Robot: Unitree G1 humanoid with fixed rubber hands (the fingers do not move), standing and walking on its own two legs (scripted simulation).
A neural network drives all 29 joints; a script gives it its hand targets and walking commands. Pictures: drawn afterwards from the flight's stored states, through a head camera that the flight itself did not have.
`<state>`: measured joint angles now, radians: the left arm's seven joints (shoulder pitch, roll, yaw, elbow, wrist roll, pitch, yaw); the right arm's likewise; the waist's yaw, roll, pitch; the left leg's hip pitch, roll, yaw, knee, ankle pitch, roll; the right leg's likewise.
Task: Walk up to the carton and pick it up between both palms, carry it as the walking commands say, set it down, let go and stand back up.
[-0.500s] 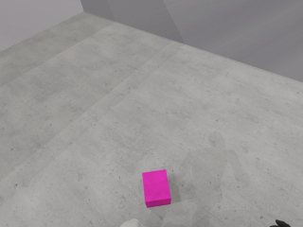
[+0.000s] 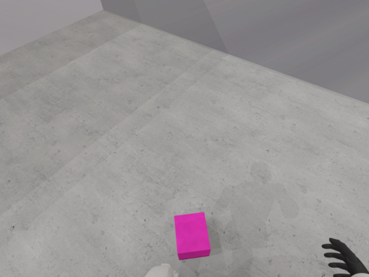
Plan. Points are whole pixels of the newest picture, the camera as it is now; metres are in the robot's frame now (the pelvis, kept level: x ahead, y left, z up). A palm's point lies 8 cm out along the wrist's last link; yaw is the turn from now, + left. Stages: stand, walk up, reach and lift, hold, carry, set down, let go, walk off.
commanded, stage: walk up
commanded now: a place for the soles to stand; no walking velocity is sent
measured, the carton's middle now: (191, 236) +0.39 +0.01 -0.68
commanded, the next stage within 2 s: none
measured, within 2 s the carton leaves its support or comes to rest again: neither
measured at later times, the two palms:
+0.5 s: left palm out of the picture +0.10 +0.32 -0.07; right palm out of the picture +0.13 -0.31 -0.07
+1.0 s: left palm out of the picture +0.05 +0.33 -0.08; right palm out of the picture +0.12 -0.33 -0.07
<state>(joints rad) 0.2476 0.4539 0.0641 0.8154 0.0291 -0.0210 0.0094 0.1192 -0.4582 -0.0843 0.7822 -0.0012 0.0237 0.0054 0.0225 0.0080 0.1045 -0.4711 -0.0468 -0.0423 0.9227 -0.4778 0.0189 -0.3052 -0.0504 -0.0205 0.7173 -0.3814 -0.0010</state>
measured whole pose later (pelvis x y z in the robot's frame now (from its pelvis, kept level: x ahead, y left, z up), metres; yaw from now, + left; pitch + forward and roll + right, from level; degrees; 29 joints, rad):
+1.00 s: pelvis -0.02 -0.01 +0.01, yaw +6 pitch -2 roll -1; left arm 0.11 0.44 0.07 0.90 0.02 0.03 -0.03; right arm 0.15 -0.46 -0.03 0.91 -0.02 -0.03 -0.01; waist 0.02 0.00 0.10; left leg -0.34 -0.01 -0.12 0.59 -0.23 -0.02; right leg -0.26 -0.03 -0.09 0.59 -0.30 -0.01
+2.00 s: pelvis -0.01 -0.01 +0.02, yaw +7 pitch -2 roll -1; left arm 0.11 0.42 0.06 0.91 0.01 0.02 -0.03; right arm 0.10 -0.44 -0.02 0.92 -0.01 -0.03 -0.01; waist 0.02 0.00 0.09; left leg -0.30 -0.02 -0.11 0.53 -0.20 -0.02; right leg -0.19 0.00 0.00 0.52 -0.29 0.01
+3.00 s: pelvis -0.04 -0.02 -0.05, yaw +4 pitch +25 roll +0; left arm -0.41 0.21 0.17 0.67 -0.03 0.14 0.02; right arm -0.47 -0.25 -0.18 0.73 -0.01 0.12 0.00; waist 0.03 -0.02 -0.02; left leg -1.08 0.01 -0.06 0.93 -0.29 -0.05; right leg -1.03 0.04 0.05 0.98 -0.40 0.01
